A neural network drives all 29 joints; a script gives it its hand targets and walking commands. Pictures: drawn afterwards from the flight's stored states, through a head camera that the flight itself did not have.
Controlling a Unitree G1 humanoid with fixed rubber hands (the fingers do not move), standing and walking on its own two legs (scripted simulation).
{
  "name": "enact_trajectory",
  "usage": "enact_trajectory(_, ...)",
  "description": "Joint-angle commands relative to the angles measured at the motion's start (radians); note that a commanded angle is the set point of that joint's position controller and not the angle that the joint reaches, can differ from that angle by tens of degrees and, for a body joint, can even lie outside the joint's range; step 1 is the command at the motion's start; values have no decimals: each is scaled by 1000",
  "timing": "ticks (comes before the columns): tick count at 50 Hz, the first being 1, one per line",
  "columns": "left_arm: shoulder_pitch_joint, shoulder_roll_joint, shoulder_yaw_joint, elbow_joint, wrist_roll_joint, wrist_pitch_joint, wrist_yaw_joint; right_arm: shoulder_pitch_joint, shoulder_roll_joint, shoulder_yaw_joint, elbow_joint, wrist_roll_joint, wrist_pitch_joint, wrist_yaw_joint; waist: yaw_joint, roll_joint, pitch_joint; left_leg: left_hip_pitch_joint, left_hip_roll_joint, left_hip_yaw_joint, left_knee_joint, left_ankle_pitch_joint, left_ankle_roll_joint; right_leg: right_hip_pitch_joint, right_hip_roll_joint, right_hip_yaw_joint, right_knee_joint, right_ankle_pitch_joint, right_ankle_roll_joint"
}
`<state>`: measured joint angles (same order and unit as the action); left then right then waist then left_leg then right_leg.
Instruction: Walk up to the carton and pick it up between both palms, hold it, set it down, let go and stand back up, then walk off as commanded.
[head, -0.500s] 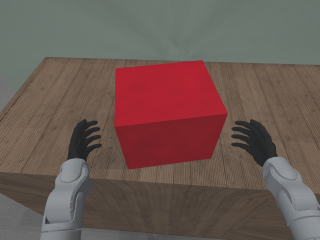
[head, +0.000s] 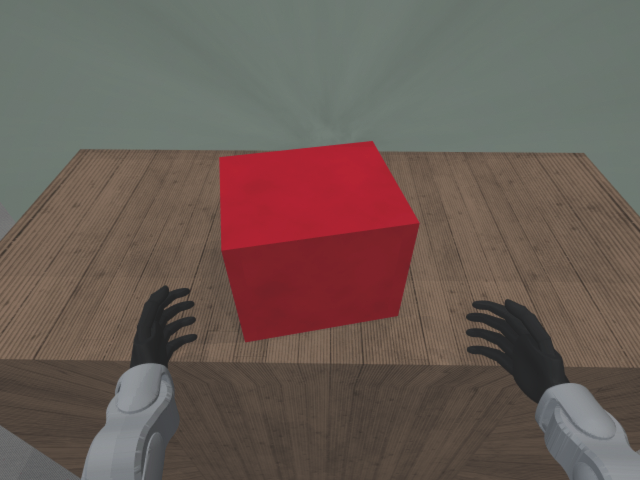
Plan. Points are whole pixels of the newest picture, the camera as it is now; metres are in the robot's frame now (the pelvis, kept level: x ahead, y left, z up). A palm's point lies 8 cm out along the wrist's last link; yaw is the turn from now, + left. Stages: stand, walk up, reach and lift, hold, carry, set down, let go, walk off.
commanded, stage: set down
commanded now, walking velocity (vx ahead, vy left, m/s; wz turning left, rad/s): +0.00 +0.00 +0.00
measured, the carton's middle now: (310, 238) +0.45 +0.09 +0.06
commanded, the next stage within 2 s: let go in 2.00 s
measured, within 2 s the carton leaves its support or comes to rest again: neither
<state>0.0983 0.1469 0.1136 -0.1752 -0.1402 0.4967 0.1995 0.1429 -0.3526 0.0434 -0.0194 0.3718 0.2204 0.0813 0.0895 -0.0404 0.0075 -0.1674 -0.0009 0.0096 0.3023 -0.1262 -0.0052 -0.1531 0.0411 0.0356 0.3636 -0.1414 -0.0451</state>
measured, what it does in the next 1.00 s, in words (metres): shifts its weight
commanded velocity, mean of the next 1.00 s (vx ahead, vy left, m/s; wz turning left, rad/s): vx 0.00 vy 0.00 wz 0.00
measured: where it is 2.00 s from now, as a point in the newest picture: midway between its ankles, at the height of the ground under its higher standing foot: outside the picture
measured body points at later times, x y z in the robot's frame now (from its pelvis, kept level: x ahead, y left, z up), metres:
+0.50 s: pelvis +0.03 +0.00 +0.00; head +0.03 +0.01 +0.45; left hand +0.26 +0.23 +0.05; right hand +0.25 -0.21 +0.04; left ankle +0.07 +0.13 -0.75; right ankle +0.04 -0.09 -0.75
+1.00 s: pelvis +0.05 +0.01 +0.00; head +0.05 +0.01 +0.45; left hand +0.22 +0.24 +0.03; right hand +0.23 -0.22 +0.00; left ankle +0.07 +0.13 -0.75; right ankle +0.04 -0.09 -0.75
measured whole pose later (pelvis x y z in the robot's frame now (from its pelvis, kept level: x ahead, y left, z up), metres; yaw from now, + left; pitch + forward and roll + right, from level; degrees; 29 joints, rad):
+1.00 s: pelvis +0.05 +0.01 +0.00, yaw -1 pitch -3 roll +0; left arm 0.46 0.14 0.07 -0.18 -0.09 0.19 0.11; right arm 0.45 -0.40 0.05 0.04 0.31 0.01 0.12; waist 0.06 0.00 0.04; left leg -0.08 0.01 -0.02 0.28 -0.14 -0.01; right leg -0.03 0.06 0.05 0.24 -0.15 -0.04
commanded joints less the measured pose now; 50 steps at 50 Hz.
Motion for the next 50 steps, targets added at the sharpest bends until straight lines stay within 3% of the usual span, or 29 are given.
enact_trajectory(1, -97, 15, -48, -403, 8, 33, 41, -135, -289, -232, -114, 1, 19, -5, -51, 130, -81, 121, 72, -70, -106, -160, -20, -61, -6, 27, -97, -112, -24)
enact_trajectory(3, -116, -2, -49, -387, 29, 43, 51, -184, -305, -215, -65, 23, 35, 17, -52, 138, -52, 74, 90, -116, -128, -289, -17, -59, -1, 35, -84, -127, -20)
enact_trajectory(5, -146, 18, -20, -346, 33, 34, 55, -223, -301, -183, -62, 41, 27, 41, -42, 55, 3, 43, 55, -101, -124, -358, 12, -98, -40, 70, -134, -274, -15)
enact_trajectory(6, -172, 51, 22, -294, 24, 27, 57, -239, -273, -155, -79, 41, 15, 45, -15, -32, -31, 96, 10, -85, -70, -261, 22, -152, -60, 87, -149, -307, -14)
enact_trajectory(7, -119, 53, 43, -270, 44, 34, 40, -181, -266, -142, -110, 49, 4, 37, -21, -116, -62, 247, -20, -89, -19, -217, 23, -230, -108, 116, -198, -352, -30)
enact_trajectory(10, -81, 38, 14, -273, 29, -2, 38, -151, -209, -95, -131, 58, -7, 45, -6, -40, -49, 143, 10, -24, -77, -135, 31, -125, -52, 74, -166, -232, 3)
enact_trajectory(12, -46, 40, 5, -333, 11, -42, 30, -133, -240, -90, -236, 60, -49, 49, -5, -48, -131, 108, 35, -18, -61, -47, 29, -40, -37, 61, -123, -131, -10)
enact_trajectory(13, -18, 28, -9, -374, 13, -64, 42, -118, -272, -117, -268, 60, -66, 61, 3, -7, -187, 128, 45, -34, -60, -6, 16, -36, -25, 50, -109, -80, -16)
enact_trajectory(16, -25, 49, -9, -338, 3, -108, 31, -90, -289, -139, -288, 42, -91, 52, -26, -77, -182, 160, 24, 2, -35, -29, 21, -94, -51, 71, -155, -197, -6)
enact_trajectory(17, -78, 82, -4, -338, -18, -120, 28, -128, -272, -139, -324, 31, -95, 46, -12, -83, -184, 125, 16, -4, -46, -60, 29, -99, -57, 73, -154, -223, -2)
enact_trajectory(19, -36, 79, -28, -300, -20, -119, 14, -80, -258, -160, -261, 1, -90, 28, -43, -55, -117, 133, 19, 13, -50, -61, 23, -96, -54, 60, -154, -203, -6)
enact_trajectory(20, -12, 95, -18, -299, -7, -126, 10, -56, -245, -168, -303, -17, -100, 17, -41, -69, -133, 135, 19, 15, -48, -32, 16, -74, -52, 63, -148, -162, 0)
enact_trajectory(21, 25, 108, 11, -296, 8, -120, 10, -35, -236, -162, -311, -14, -106, 11, -9, -47, -121, 130, 12, 25, -49, -3, 16, -63, -53, 61, -137, -140, 5)
enact_trajectory(22, 24, 94, 8, -253, 8, -118, -3, -10, -209, -152, -257, -22, -95, 1, -23, -38, -92, 135, 8, 30, -41, -14, 7, -58, -62, 76, -150, -142, 7)
enact_trajectory(24, 75, 106, 19, -259, 16, -104, -22, 36, -197, -133, -237, -23, -87, -15, -10, -23, -115, 167, 0, 41, -15, 68, 4, -33, -72, 86, -140, -35, 18)
enact_trajectory(26, 106, 75, 17, -215, 66, -79, -38, 83, -187, -123, -157, -27, -66, -18, -16, 30, -63, 199, -3, 37, -10, 134, -14, -32, -47, 66, -135, 32, 1)
enact_trajectory(27, 170, 64, 36, -263, 70, -92, -34, 137, -193, -107, -173, -11, -81, -8, 8, 81, -103, 234, -6, 37, 0, 241, -27, -5, -39, 56, -123, 112, 9)
enact_trajectory(31, 256, 37, 13, -353, 89, -134, -52, 216, -231, -91, -188, 6, -105, -1, -19, 64, -133, 285, -6, 6, 62, 486, -55, 29, -14, 52, -117, 313, -20)
enact_trajectory(34, 301, 51, 17, -359, 105, -189, -50, 252, -227, -100, -200, 3, -162, 15, -12, 71, -139, 279, -12, -5, 81, 558, -70, 47, -12, 51, -100, 424, -18)
enact_trajectory(35, 320, 58, 27, -256, 105, -187, -63, 272, -191, -72, -138, -13, -168, 15, -16, 53, -107, 256, -23, 9, 69, 514, -62, 66, -23, 58, -120, 401, -8)
enact_trajectory(36, 355, 56, 17, -336, 92, -221, -56, 285, -228, -107, -259, -6, -211, 23, -12, 16, -151, 274, -9, -9, 64, 555, -63, 70, -6, 39, -108, 453, -10)
enact_trajectory(38, 367, 30, -12, -224, 104, -239, -71, 323, -204, -84, -100, -25, -214, 33, -44, 9, -76, 280, -22, -11, 71, 518, -59, 23, -19, 43, -123, 442, -10)
enact_trajectory(39, 358, 35, -19, -330, 79, -280, -59, 303, -214, -81, -189, -8, -243, 42, -22, 34, -136, 295, -17, -11, 65, 563, -64, 37, -16, 35, -122, 466, -11)
enact_trajectory(41, 381, 53, 1, -211, 52, -307, -82, 341, -203, -63, -141, -34, -246, 38, -18, -52, -97, 288, -21, -2, 56, 496, -44, 32, -34, 44, -133, 479, 9)
enact_trajectory(42, 375, 39, -39, -264, 45, -324, -75, 312, -219, -82, -183, -27, -261, 44, -36, -23, -109, 290, -16, -10, 50, 505, -54, 29, -20, 36, -136, 466, -5)
enact_trajectory(43, 368, 56, -27, -204, 57, -335, -83, 327, -191, -72, -102, -44, -259, 38, -49, -17, -86, 275, -23, -3, 47, 466, -48, 24, -31, 50, -152, 411, -10)
enact_trajectory(47, 330, 87, -22, -75, 49, -341, -107, 315, -159, -75, -90, -77, -245, 26, -52, -88, -41, 230, -25, 5, 18, 290, -22, 11, -42, 54, -170, 303, 6)
enact_trajectory(48, 308, 87, -19, 46, 74, -313, -117, 290, -111, -54, 25, -118, -225, 19, -55, -58, 51, 207, -33, 18, 2, 185, -16, -30, -61, 61, -189, 182, 5)
enact_trajectory(50, 252, 115, -33, -53, 48, -331, -106, 217, -103, -98, -122, -126, -248, 13, -35, -69, 18, 198, -25, 23, -26, 95, -4, -54, -57, 44, -191, 55, 12)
